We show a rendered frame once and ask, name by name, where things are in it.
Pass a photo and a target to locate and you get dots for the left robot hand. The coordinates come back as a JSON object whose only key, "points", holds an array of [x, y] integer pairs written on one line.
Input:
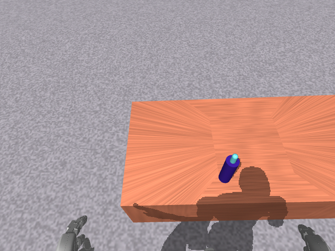
{"points": [[70, 242]]}

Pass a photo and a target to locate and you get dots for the right robot hand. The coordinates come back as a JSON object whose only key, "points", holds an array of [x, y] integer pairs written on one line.
{"points": [[313, 242]]}

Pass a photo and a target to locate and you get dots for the bottle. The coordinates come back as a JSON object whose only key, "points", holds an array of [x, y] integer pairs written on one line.
{"points": [[230, 165]]}

